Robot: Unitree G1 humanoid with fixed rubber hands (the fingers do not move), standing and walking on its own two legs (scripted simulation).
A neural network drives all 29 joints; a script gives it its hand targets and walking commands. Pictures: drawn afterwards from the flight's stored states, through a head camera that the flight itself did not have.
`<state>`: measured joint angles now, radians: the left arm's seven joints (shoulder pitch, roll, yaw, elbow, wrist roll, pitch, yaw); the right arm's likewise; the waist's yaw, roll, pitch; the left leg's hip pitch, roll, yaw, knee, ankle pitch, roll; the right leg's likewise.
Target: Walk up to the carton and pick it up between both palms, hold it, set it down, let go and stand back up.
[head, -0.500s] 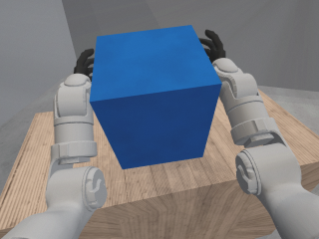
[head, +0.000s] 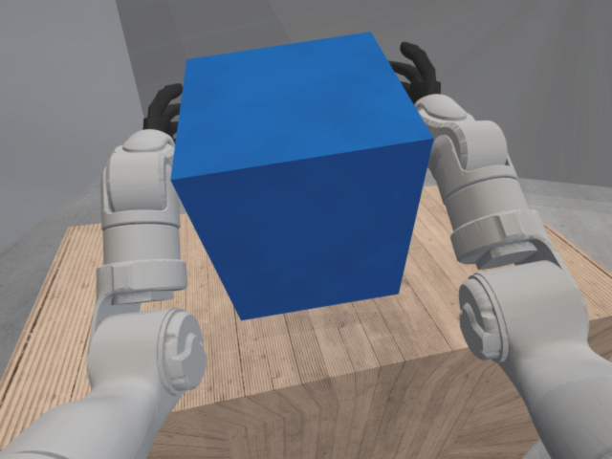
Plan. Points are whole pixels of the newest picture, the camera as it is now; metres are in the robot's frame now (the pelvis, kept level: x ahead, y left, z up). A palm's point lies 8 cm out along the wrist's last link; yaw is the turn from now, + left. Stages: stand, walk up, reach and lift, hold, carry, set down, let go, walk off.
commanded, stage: hold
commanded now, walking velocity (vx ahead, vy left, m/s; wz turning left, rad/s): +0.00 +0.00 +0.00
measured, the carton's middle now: (301, 186) +0.35 +0.01 +0.25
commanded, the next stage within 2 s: none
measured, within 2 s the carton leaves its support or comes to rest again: neither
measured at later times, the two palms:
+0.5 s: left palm (164, 139) +0.37 +0.16 +0.30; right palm (427, 101) +0.38 -0.14 +0.35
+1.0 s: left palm (166, 132) +0.37 +0.16 +0.31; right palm (432, 94) +0.37 -0.14 +0.36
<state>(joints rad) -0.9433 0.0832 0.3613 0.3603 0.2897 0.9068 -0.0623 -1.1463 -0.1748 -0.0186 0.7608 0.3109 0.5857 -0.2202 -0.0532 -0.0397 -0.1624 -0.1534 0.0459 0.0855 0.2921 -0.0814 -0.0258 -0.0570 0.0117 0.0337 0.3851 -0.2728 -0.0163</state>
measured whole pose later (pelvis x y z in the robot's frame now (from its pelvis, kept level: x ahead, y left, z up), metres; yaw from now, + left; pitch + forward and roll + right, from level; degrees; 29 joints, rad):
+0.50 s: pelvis +0.00 +0.00 +0.00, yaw +0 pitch -2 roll +1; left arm -0.98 0.09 0.36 0.39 0.29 0.95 -0.07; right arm -1.20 -0.20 -0.02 0.81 0.37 0.63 -0.24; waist -0.06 -0.04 -0.19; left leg -0.17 0.05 0.09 0.29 -0.08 -0.03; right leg -0.07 0.01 0.03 0.39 -0.27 -0.02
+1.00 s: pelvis +0.00 +0.00 +0.00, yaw +0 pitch -1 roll +1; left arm -1.02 0.10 0.36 0.43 0.28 0.95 -0.06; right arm -1.23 -0.22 -0.02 0.83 0.37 0.65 -0.23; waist -0.07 -0.04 -0.20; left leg -0.19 0.05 0.09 0.29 -0.07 -0.03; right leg -0.09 0.01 0.03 0.39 -0.27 -0.02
